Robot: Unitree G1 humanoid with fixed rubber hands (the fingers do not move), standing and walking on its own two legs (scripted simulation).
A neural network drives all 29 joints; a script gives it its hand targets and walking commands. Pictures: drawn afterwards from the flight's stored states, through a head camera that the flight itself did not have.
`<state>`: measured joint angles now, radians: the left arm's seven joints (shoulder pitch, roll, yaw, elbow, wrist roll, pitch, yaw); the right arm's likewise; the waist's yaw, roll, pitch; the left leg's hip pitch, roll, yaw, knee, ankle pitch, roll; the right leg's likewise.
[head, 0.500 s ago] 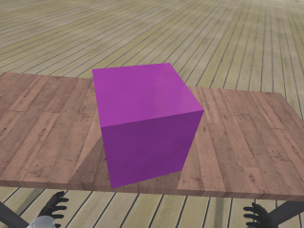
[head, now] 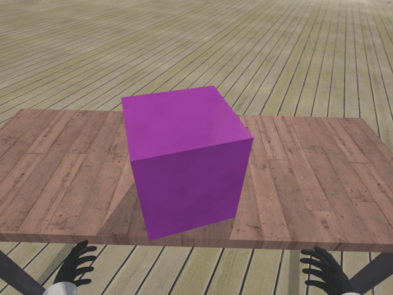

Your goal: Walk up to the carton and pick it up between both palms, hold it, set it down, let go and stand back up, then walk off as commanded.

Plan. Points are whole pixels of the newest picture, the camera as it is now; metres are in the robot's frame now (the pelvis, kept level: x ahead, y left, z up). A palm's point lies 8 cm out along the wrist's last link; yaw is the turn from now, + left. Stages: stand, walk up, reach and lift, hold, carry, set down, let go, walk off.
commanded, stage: reach and lift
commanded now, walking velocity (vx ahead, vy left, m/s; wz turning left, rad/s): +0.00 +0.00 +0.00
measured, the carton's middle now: (182, 161) +0.39 +0.06 +0.09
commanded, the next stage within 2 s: none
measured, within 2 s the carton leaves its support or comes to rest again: neither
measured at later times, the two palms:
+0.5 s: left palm (77, 259) +0.18 +0.22 +0.06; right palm (340, 265) +0.20 -0.24 +0.04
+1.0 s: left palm (82, 229) +0.20 +0.20 +0.12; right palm (334, 225) +0.25 -0.23 +0.10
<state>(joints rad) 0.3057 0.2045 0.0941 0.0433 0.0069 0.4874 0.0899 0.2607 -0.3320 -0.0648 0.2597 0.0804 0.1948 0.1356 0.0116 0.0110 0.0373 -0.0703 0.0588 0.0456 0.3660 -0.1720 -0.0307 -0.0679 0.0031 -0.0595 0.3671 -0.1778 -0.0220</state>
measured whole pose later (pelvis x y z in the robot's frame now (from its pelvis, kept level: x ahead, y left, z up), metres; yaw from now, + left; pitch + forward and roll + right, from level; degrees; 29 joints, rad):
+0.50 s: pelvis +0.01 +0.00 +0.00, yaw -2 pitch -5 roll +0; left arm 0.39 0.13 0.05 -0.36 -0.06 0.48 0.19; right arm 0.35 -0.39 -0.05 -0.06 0.28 0.19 0.11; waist 0.07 0.00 0.05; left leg -0.05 0.07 0.08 0.30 -0.15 -0.04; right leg -0.08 0.01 -0.02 0.33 -0.16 -0.03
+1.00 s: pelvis +0.00 -0.01 +0.00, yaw -2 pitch -6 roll +0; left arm 0.22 0.09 0.05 -0.58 -0.07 0.69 0.25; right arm 0.13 -0.43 -0.01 -0.10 0.43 0.27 0.04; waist 0.07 -0.03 0.04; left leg -0.05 0.08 0.08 0.30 -0.14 -0.05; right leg -0.08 0.03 -0.03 0.33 -0.15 -0.04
